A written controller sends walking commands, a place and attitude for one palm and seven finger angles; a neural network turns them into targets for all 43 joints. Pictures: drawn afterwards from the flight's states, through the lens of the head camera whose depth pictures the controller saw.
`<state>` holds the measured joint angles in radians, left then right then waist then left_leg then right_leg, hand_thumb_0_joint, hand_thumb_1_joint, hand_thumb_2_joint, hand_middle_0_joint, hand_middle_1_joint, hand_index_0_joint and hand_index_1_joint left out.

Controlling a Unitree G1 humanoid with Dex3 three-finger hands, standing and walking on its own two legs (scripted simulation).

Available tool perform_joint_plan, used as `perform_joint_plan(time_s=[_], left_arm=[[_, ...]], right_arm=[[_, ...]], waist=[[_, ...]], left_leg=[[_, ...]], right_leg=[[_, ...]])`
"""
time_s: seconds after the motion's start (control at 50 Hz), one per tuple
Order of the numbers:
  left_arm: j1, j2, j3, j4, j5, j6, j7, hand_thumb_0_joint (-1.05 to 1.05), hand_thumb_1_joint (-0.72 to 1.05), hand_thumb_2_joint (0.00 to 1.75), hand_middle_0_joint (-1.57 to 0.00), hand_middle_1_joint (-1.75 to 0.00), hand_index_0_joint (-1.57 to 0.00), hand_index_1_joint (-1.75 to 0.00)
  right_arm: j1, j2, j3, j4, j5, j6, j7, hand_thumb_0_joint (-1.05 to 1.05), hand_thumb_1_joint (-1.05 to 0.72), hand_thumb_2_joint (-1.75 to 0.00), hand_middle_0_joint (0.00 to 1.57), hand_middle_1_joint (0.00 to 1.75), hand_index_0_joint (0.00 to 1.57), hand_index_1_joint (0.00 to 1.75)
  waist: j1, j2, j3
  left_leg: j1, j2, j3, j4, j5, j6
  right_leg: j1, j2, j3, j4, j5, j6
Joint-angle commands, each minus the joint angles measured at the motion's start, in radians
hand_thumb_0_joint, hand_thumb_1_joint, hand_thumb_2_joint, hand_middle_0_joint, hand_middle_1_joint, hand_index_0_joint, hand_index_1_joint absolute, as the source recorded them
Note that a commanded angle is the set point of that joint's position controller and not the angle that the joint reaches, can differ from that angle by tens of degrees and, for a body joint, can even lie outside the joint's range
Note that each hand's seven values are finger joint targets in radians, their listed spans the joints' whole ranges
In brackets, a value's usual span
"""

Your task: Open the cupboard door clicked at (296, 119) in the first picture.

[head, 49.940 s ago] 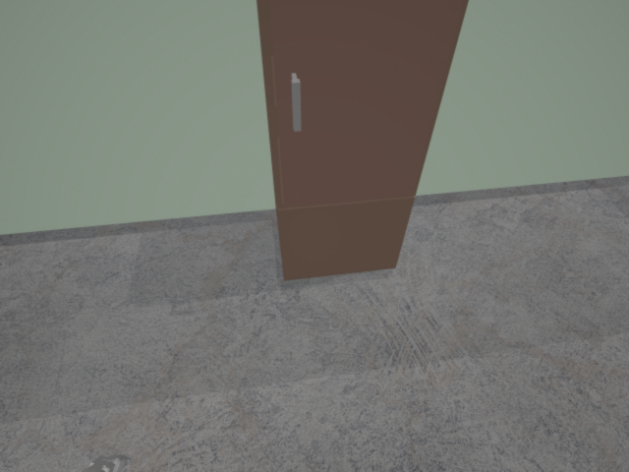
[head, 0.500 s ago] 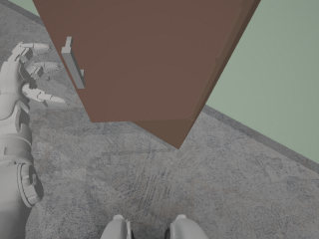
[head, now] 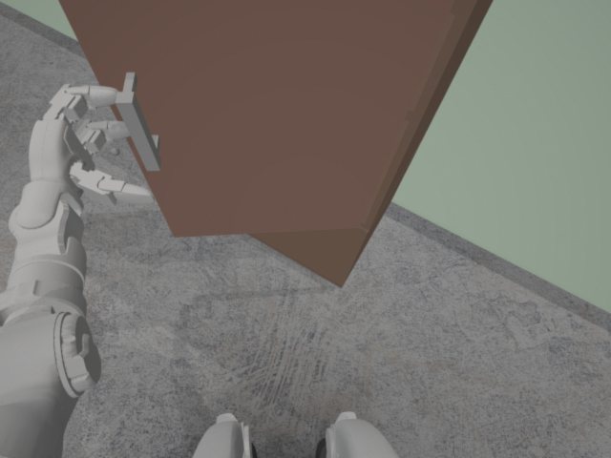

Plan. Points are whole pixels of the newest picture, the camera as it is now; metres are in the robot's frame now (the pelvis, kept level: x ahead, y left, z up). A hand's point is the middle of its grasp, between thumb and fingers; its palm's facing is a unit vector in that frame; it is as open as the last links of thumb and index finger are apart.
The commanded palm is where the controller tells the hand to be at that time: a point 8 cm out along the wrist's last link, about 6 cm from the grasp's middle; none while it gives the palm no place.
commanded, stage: slide the fingers in behind the handle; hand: left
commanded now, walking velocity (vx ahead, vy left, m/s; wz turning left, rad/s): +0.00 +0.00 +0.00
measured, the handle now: (142, 124) +0.53 +0.19 +0.08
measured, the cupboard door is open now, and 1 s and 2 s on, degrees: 36 36 36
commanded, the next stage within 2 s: close the thumb around the handle in 1.00 s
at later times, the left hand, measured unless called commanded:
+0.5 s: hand (149, 150) +0.49 +0.18 +0.08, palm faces +0.03 -1.00 +0.00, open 14.0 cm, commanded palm +0.46 +0.22 +0.08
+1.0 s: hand (155, 150) +0.49 +0.17 +0.08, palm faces +0.05 -1.00 +0.00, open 14.0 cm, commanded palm +0.46 +0.22 +0.08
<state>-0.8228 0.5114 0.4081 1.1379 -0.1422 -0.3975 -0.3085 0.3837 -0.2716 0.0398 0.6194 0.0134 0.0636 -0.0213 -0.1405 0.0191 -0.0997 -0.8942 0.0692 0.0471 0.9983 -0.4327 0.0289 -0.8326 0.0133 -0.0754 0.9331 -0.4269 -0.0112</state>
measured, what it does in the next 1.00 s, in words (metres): stands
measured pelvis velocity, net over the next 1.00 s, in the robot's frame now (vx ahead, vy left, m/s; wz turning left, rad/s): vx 0.00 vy -0.01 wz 0.00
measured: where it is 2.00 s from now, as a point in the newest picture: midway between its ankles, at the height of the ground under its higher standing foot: outside the picture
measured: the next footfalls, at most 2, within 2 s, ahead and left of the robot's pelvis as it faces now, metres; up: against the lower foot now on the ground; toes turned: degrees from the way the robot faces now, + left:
none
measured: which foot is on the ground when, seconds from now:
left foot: down 0.00-1.00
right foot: down 0.00-1.00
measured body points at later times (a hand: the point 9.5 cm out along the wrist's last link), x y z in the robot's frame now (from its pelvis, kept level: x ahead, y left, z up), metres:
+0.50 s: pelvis +0.00 +0.00 +0.00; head +0.11 +0.01 +0.44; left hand +0.48 +0.23 +0.08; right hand +0.03 -0.26 -0.12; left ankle +0.02 +0.10 -0.68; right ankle +0.01 -0.12 -0.68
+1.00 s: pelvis +0.00 -0.01 +0.00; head +0.11 +0.00 +0.44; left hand +0.48 +0.22 +0.08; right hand +0.03 -0.28 -0.12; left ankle +0.02 +0.10 -0.68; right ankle +0.01 -0.12 -0.68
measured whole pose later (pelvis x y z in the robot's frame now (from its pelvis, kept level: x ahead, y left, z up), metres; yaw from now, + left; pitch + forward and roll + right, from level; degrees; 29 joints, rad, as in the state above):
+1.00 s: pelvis +0.00 -0.01 +0.00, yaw +0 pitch +19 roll -2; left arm -0.82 0.41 0.37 1.12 -0.12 -0.42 -0.19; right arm 0.38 -0.27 0.02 0.63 0.01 0.05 0.00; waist -0.14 0.03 -0.10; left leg -0.88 0.07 0.05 0.99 -0.43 0.01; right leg -0.83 0.02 -0.07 0.94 -0.44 -0.02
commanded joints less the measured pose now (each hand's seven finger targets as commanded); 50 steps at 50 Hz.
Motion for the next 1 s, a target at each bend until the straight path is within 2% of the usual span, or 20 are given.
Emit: perform_joint_plan(time_s=[0.0, 0.1, 0.12, 0.14, 0.18, 0.22, 0.26, 0.32, 0.4, 0.5, 0.58, 0.64, 0.66, 0.7, 0.74, 0.76, 0.82, 0.86, 0.9, 0.98], left_arm=[[-0.445, 0.201, -0.02, -0.207, -0.007, -0.05, 0.018, 0.0, -0.5, 0.3, -0.3, -1.2, -0.3, -1.2], [-0.451, 0.221, 0.008, -0.238, 0.004, -0.072, 0.052, 0.0, -0.5, 0.3, -0.3, -1.2, -0.3, -1.2], [-0.434, 0.207, -0.004, -0.235, 0.011, -0.074, 0.054, 0.0, -0.5, 0.3, -0.3, -1.2, -0.3, -1.2], [-0.457, 0.18, -0.027, -0.246, 0.011, -0.079, 0.056, 0.0, -0.5, 0.3, -0.3, -1.2, -0.3, -1.2], [-0.447, 0.183, -0.022, -0.244, 0.012, -0.079, 0.06, 0.0, -0.5, 0.3, -0.3, -1.2, -0.3, -1.2], [-0.462, 0.129, -0.057, -0.231, 0.003, -0.07, 0.063, 0.0, -0.5, 0.3, -0.3, -1.2, -0.3, -1.2], [-0.465, 0.169, -0.02, -0.228, 0.002, -0.072, 0.078, 0.0, -0.5, 0.3, -0.3, -1.2, -0.3, -1.2], [-0.449, 0.132, -0.045, -0.236, 0.014, -0.077, 0.097, 0.0, -0.5, 0.3, -0.3, -1.2, -0.3, -1.2], [-0.451, 0.095, -0.07, -0.236, 0.014, -0.085, 0.104, 0.0, -0.5, 0.3, -0.3, -1.2, -0.3, -1.2], [-0.432, 0.144, -0.024, -0.202, 0.017, -0.074, 0.122, 0.0, -0.5, 0.3, -0.3, -1.2, -0.3, -1.2], [-0.476, 0.091, -0.076, -0.229, 0.034, -0.091, 0.13, 0.0, -0.5, 0.3, -0.3, -1.2, -0.3, -1.2], [-0.457, 0.122, -0.043, -0.2, 0.021, -0.086, 0.129, 0.0, -0.5, 0.3, -0.3, -1.2, -0.3, -1.2], [-0.489, 0.135, -0.042, -0.228, 0.024, -0.09, 0.128, 0.0, -0.5, 0.3, -0.3, -1.2, -0.3, -1.2], [-0.448, 0.125, -0.036, -0.225, 0.017, -0.089, 0.125, 0.0, -0.5, 0.3, -0.3, -1.2, -0.3, -1.2], [-0.463, 0.096, -0.062, -0.239, 0.016, -0.094, 0.121, 0.0, -0.5, 0.3, -0.3, -1.2, -0.3, -1.2], [-0.456, 0.127, -0.04, -0.234, 0.02, -0.094, 0.124, 0.0, -0.5, 0.3, -0.3, -1.2, -0.3, -1.2], [-0.437, 0.118, -0.045, -0.212, 0.016, -0.083, 0.126, 0.0, -0.5, 0.3, -0.3, -1.2, -0.3, -1.2], [-0.439, 0.162, -0.009, -0.237, 0.017, -0.09, 0.128, 0.0, -0.5, 0.3, -0.3, -1.2, -0.3, -1.2], [-0.431, 0.139, -0.03, -0.256, 0.017, -0.095, 0.123, 0.0, -0.5, 0.3, -0.3, -1.2, -0.3, -1.2], [-0.394, 0.172, 0.003, -0.231, 0.007, -0.091, 0.112, 0.0, -0.5, 0.3, -0.3, -1.2, -0.3, -1.2]], right_arm=[[0.134, -0.178, -0.072, -0.05, -0.001, -0.02, -0.014, 0.0, -0.9, -0.9, 0.2, 0.3, 0.2, 0.3], [0.142, -0.174, -0.075, -0.047, -0.008, -0.026, -0.007, 0.0, -0.9, -0.9, 0.2, 0.3, 0.2, 0.3], [0.14, -0.171, -0.074, -0.05, -0.008, -0.024, -0.004, 0.0, -0.9, -0.9, 0.2, 0.3, 0.2, 0.3], [0.144, -0.168, -0.074, -0.047, -0.01, -0.024, -0.003, 0.0, -0.9, -0.9, 0.2, 0.3, 0.2, 0.3], [0.143, -0.171, -0.077, -0.041, -0.008, -0.021, -0.002, 0.0, -0.9, -0.9, 0.2, 0.3, 0.2, 0.3], [0.136, -0.168, -0.077, -0.039, -0.007, -0.022, 0.0, 0.0, -0.9, -0.9, 0.2, 0.3, 0.2, 0.3], [0.144, -0.173, -0.077, -0.037, -0.008, -0.023, -0.001, 0.0, -0.9, -0.9, 0.2, 0.3, 0.2, 0.3], [0.138, -0.163, -0.077, -0.041, -0.011, -0.027, 0.005, 0.0, -0.9, -0.9, 0.2, 0.3, 0.2, 0.3], [0.136, -0.16, -0.078, -0.036, -0.011, -0.027, 0.01, 0.0, -0.9, -0.9, 0.2, 0.3, 0.2, 0.3], [0.132, -0.161, -0.075, -0.043, -0.009, -0.023, 0.007, 0.0, -0.9, -0.9, 0.2, 0.3, 0.2, 0.3], [0.136, -0.154, -0.077, -0.038, -0.013, -0.028, 0.012, 0.0, -0.9, -0.9, 0.2, 0.3, 0.2, 0.3], [0.139, -0.161, -0.076, -0.039, -0.013, -0.028, 0.01, 0.0, -0.9, -0.9, 0.2, 0.3, 0.2, 0.3], [0.136, -0.16, -0.077, -0.039, -0.01, -0.028, 0.008, 0.0, -0.9, -0.9, 0.2, 0.3, 0.2, 0.3], [0.132, -0.157, -0.078, -0.043, -0.01, -0.03, 0.009, 0.0, -0.9, -0.9, 0.2, 0.3, 0.2, 0.3], [0.133, -0.153, -0.076, -0.043, -0.011, -0.032, 0.01, 0.0, -0.9, -0.9, 0.2, 0.3, 0.2, 0.3], [0.133, -0.157, -0.079, -0.039, -0.008, -0.03, 0.008, 0.0, -0.9, -0.9, 0.2, 0.3, 0.2, 0.3], [0.13, -0.155, -0.076, -0.043, -0.006, -0.029, 0.007, 0.0, -0.9, -0.9, 0.2, 0.3, 0.2, 0.3], [0.131, -0.158, -0.078, -0.045, -0.008, -0.03, 0.005, 0.0, -0.9, -0.9, 0.2, 0.3, 0.2, 0.3], [0.126, -0.152, -0.076, -0.05, -0.007, -0.03, 0.007, 0.0, -0.9, -0.9, 0.2, 0.3, 0.2, 0.3], [0.128, -0.157, -0.077, -0.052, -0.006, -0.027, 0.003, 0.0, -0.9, -0.9, 0.2, 0.3, 0.2, 0.3]], waist=[[-0.026, 0.096, -0.4], [-0.008, 0.12, -0.46], [-0.005, 0.126, -0.46], [-0.019, 0.125, -0.453], [-0.013, 0.124, -0.462], [-0.028, 0.114, -0.43], [-0.015, 0.099, -0.446], [-0.013, 0.115, -0.449], [-0.022, 0.085, -0.44], [-0.012, 0.056, -0.411], [-0.023, 0.099, -0.435], [-0.019, 0.058, -0.43], [-0.021, 0.077, -0.453], [-0.007, 0.067, -0.463], [-0.019, 0.08, -0.46], [-0.013, 0.068, -0.463], [-0.015, 0.046, -0.423], [-0.002, 0.069, -0.46], [-0.001, 0.079, -0.463], [0.003, 0.039, -0.442]], left_leg=[[0.375, -0.034, -0.094, -0.111, 0.293, 0.001], [0.397, -0.038, -0.093, -0.1, 0.347, -0.002], [0.403, -0.038, -0.094, -0.102, 0.347, -0.003], [0.417, -0.037, -0.098, -0.097, 0.368, -0.001], [0.424, -0.035, -0.1, -0.1, 0.371, -0.005], [0.417, -0.034, -0.1, -0.103, 0.34, -0.005], [0.412, -0.036, -0.105, -0.106, 0.349, -0.005], [0.409, -0.041, -0.095, -0.104, 0.347, -0.005], [0.401, -0.041, -0.095, -0.103, 0.349, -0.003], [0.334, -0.047, -0.077, -0.104, 0.312, 0.002], [0.38, -0.045, -0.087, -0.098, 0.329, -0.001], [0.337, -0.05, -0.081, -0.094, 0.307, 0.003], [0.347, -0.049, -0.081, -0.095, 0.316, 0.002], [0.343, -0.053, -0.074, -0.095, 0.322, 0.003], [0.354, -0.053, -0.076, -0.092, 0.333, 0.005], [0.354, -0.05, -0.075, -0.092, 0.331, 0.003], [0.318, -0.053, -0.07, -0.102, 0.303, 0.006], [0.318, -0.056, -0.064, -0.096, 0.315, 0.006], [0.33, -0.056, -0.063, -0.1, 0.329, 0.005], [0.292, -0.055, -0.056, -0.1, 0.311, 0.009]], right_leg=[[0.075, 0.042, 0.038, -0.114, 0.24, -0.005], [0.103, 0.042, 0.041, -0.099, 0.283, -0.007], [0.099, 0.043, 0.038, -0.097, 0.278, -0.009], [0.089, 0.045, 0.034, -0.092, 0.291, -0.01], [0.089, 0.044, 0.034, -0.095, 0.292, -0.01], [0.068, 0.045, 0.031, -0.105, 0.268, -0.009], [0.086, 0.045, 0.031, -0.099, 0.275, -0.01], [0.096, 0.043, 0.034, -0.101, 0.285, -0.008], [0.104, 0.044, 0.034, -0.1, 0.3, -0.007], [0.14, 0.039, 0.046, -0.105, 0.304, -0.003], [0.103, 0.039, 0.042, -0.096, 0.299, -0.006], [0.139, 0.04, 0.049, -0.099, 0.301, -0.006], [0.143, 0.037, 0.053, -0.095, 0.314, -0.004], [0.169, 0.037, 0.055, -0.1, 0.328, -0.003], [0.157, 0.039, 0.053, -0.096, 0.336, -0.005], [0.155, 0.038, 0.054, -0.098, 0.334, -0.003], [0.172, 0.038, 0.057, -0.109, 0.323, 0.0], [0.197, 0.035, 0.065, -0.104, 0.344, -0.001], [0.204, 0.036, 0.063, -0.102, 0.359, -0.001], [0.229, 0.036, 0.07, -0.108, 0.364, 0.002]])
